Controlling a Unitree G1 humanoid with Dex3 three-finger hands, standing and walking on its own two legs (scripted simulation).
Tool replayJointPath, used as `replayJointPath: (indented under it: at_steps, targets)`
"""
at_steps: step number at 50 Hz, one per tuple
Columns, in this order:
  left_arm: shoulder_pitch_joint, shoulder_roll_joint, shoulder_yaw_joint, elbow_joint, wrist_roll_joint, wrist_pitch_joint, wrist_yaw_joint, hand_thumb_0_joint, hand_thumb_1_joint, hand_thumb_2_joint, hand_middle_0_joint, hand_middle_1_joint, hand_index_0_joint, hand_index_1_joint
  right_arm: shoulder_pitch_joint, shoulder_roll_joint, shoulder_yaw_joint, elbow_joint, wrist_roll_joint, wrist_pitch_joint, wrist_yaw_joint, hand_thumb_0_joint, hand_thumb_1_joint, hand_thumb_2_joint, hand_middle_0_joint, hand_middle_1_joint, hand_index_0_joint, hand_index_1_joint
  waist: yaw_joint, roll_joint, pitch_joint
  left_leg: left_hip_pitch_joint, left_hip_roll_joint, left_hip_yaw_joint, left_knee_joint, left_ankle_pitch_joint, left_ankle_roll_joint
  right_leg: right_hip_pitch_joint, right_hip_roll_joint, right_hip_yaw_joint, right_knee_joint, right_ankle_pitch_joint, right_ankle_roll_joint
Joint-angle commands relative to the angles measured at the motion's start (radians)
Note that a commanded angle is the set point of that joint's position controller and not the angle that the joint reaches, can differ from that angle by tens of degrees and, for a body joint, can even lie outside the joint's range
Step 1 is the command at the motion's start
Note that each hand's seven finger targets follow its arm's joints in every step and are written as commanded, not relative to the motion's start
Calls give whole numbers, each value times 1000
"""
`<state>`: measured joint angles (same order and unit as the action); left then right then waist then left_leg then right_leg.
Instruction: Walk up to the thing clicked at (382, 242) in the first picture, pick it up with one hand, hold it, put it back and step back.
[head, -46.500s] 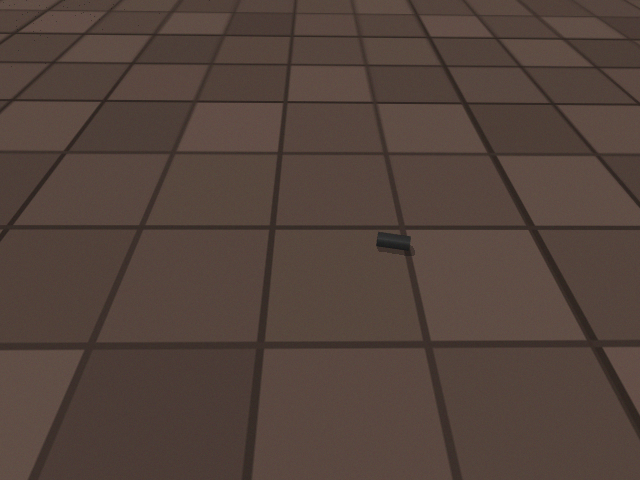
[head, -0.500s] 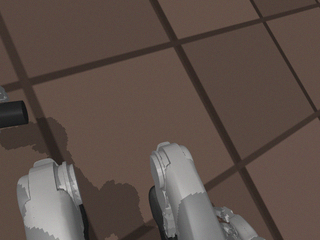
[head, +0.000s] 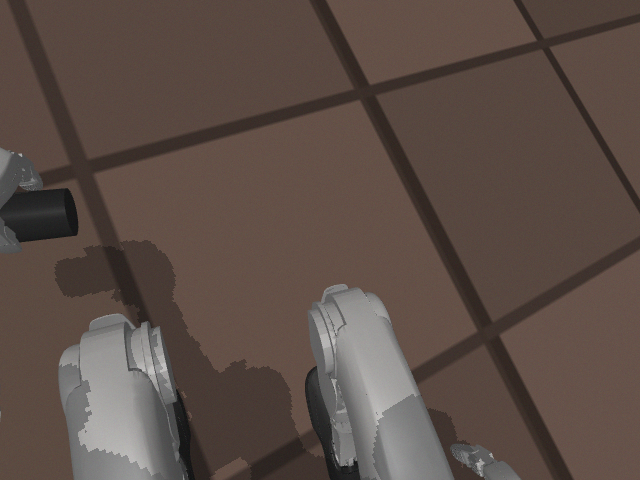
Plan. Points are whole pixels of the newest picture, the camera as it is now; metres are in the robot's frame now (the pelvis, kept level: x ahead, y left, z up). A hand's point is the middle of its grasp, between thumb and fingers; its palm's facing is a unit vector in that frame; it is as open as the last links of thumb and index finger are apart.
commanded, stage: lift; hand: left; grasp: from above
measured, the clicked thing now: (8, 218) +0.46 +0.33 -0.18
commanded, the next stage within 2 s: hold in 1.62 s
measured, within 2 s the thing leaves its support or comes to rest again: neither
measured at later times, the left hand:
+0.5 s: hand out of the picture +0.40 +0.33 -0.02, palm faces -0.44 -0.10 -0.89, open 8.6 cm
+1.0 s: hand out of the picture +0.33 +0.32 +0.18, palm faces -0.42 -0.13 -0.90, open 8.8 cm
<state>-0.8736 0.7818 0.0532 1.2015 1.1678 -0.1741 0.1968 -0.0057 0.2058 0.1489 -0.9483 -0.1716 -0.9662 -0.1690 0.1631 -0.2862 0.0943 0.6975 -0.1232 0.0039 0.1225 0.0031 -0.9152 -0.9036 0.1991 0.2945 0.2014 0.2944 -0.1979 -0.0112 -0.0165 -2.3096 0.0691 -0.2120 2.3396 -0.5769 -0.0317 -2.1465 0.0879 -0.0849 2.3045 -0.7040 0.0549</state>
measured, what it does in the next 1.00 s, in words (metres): rises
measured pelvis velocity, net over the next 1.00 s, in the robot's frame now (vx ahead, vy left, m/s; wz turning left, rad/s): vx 0.02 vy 0.01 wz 0.14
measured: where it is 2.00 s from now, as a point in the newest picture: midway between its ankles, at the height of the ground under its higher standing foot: (261, 461)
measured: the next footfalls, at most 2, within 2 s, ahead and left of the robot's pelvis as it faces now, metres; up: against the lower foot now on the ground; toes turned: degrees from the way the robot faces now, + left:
none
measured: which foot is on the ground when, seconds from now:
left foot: down 0.00-1.00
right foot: down 0.00-1.00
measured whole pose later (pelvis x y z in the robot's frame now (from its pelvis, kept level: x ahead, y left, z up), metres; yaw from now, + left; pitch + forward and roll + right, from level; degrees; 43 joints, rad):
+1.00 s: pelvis +0.02 +0.01 +0.26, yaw +8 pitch +22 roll -5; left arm -0.33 0.54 -0.09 0.64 1.00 -0.05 0.04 -0.01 0.19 0.28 -0.84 -0.31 -0.85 -0.32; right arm 0.17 -0.23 -0.01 0.68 0.02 0.04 -0.03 0.01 -0.90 -0.90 0.20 0.30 0.20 0.29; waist -0.07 0.05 -0.16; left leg -1.39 0.08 -0.06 1.50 -0.50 -0.01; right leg -1.27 0.03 -0.02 1.47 -0.59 0.04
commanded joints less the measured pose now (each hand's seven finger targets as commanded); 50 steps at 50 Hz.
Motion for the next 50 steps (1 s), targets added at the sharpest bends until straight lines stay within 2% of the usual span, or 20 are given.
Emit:
replayJointPath:
  at_steps: [1,3,5,6,9,11,12,14,19,21,25,26,30,35,39,40,42,44,46,50]
  targets:
    - [-331,291,58,-203,-35,20,18,0,958,439,-1285,-356,-1307,-334,176,-236,-89,-29,19,-6,-25,0,-914,-904,200,300,200,300,18,324,-719,608,-18,137,-253,55,50,271,12,-81,-309,188,-82]
    - [-315,297,65,-223,-48,29,4,0,920,438,-1261,-354,-1281,-334,183,-229,-94,-33,24,-1,-28,0,-916,-905,199,300,199,300,24,300,-736,599,-20,142,-263,52,54,302,11,-67,-331,178,-82]
    - [-290,283,65,-264,-62,33,-18,0,912,456,-1255,-358,-1273,-340,182,-224,-105,-36,31,2,-32,0,-914,-904,199,300,200,300,47,303,-769,634,-21,149,-279,65,55,316,7,-60,-347,190,-81]
    - [-277,267,53,-269,-65,34,-28,0,911,462,-1256,-361,-1274,-343,182,-221,-110,-38,35,3,-34,0,-914,-904,200,300,200,300,43,311,-768,639,-23,149,-291,56,53,318,7,-58,-351,178,-84]
    - [-256,272,64,-322,-70,35,-40,0,906,459,-1251,-350,-1268,-333,177,-217,-125,-46,47,9,-40,0,-912,-903,200,300,200,300,59,281,-766,659,-22,149,-323,39,56,319,4,-51,-377,159,-87]
    - [-229,236,45,-336,-85,34,-52,0,893,470,-1245,-356,-1260,-341,172,-207,-133,-51,53,11,-43,0,-913,-904,200,300,200,300,57,291,-747,675,-22,151,-355,22,54,326,0,-45,-398,141,-88]
    - [-223,245,59,-370,-87,32,-55,0,900,466,-1246,-361,-1263,-343,174,-206,-137,-52,56,12,-46,0,-911,-903,200,300,200,300,71,275,-765,688,-23,152,-363,29,56,335,0,-43,-407,147,-88]
    - [-209,213,39,-388,-98,33,-67,0,892,476,-1242,-364,-1257,-348,174,-198,-145,-58,62,15,-49,0,-911,-903,200,300,199,300,64,254,-762,701,-23,157,-382,30,58,356,-1,-33,-439,149,-86]
    - [-178,205,40,-489,-124,42,-80,0,865,508,-1217,-384,-1229,-372,159,-193,-159,-79,78,19,-63,0,-909,-903,200,300,200,300,81,261,-780,782,-20,144,-468,2,55,393,-7,-26,-501,119,-88]
    - [-129,168,21,-513,-134,47,-91,0,860,498,-1209,-385,-1222,-371,152,-185,-163,-86,86,22,-70,0,-907,-903,200,300,200,300,87,253,-768,806,-20,140,-507,-12,55,409,-8,-25,-527,111,-88]
    - [-63,169,40,-573,-149,62,-101,0,820,521,-1179,-398,-1187,-390,136,-179,-175,-94,98,28,-86,0,-908,-904,200,300,199,300,109,232,-803,898,-20,141,-568,25,55,484,-10,-13,-588,140,-86]
    - [-67,145,18,-599,-154,64,-105,0,827,527,-1172,-422,-1186,-408,134,-172,-174,-100,98,28,-90,0,-906,-903,200,300,199,300,99,236,-786,901,-20,149,-583,26,56,502,-10,-9,-615,141,-84]
    - [7,150,36,-665,-168,80,-110,0,827,514,-1169,-417,-1184,-403,116,-164,-176,-111,109,33,-108,0,-904,-902,200,300,200,300,116,202,-771,972,-22,152,-665,21,57,593,-14,2,-699,133,-81]
    - [122,70,7,-719,-179,99,-122,0,808,537,-1152,-427,-1163,-416,90,-155,-177,-116,121,31,-131,0,-896,-900,200,300,200,300,118,218,-732,1113,-16,128,-804,29,51,671,-22,1,-770,158,-78]
    - [149,68,7,-779,-178,112,-123,0,772,524,-1108,-463,-1127,-445,77,-143,-173,-115,128,29,-145,0,-899,-901,200,300,200,300,117,224,-694,1203,-18,140,-893,52,49,766,-28,16,-864,179,-76]
    - [158,64,7,-794,-182,113,-120,0,761,555,-1115,-460,-1125,-450,71,-142,-173,-116,130,26,-149,0,-899,-901,200,300,200,300,127,230,-704,1247,-18,136,-927,48,46,799,-29,19,-885,180,-76]
    - [206,28,-15,-781,-178,118,-118,0,767,576,-1118,-471,-1126,-463,66,-132,-169,-118,136,23,-158,0,-900,-902,200,300,200,300,119,202,-659,1290,-20,139,-979,41,43,847,-27,21,-947,173,-75]
    - [241,33,-1,-784,-184,118,-116,0,778,567,-1128,-463,-1136,-455,59,-131,-168,-108,140,17,-167,0,-898,-901,200,300,200,300,127,190,-598,1314,-19,138,-1039,16,41,900,-31,29,-995,157,-73]
    - [240,10,-16,-769,-180,117,-116,0,769,593,-1124,-473,-1128,-469,59,-123,-165,-103,144,8,-173,0,-901,-903,200,300,200,300,115,174,-571,1353,-22,146,-1076,35,41,949,-33,39,-1048,170,-73]
    - [252,-28,-46,-738,-174,113,-104,0,748,584,-1091,-509,-1103,-497,68,-112,-165,-98,150,-8,-182,0,-904,-903,200,300,200,300,116,138,-527,1428,-29,164,-1154,82,41,1056,-33,52,-1153,202,-73]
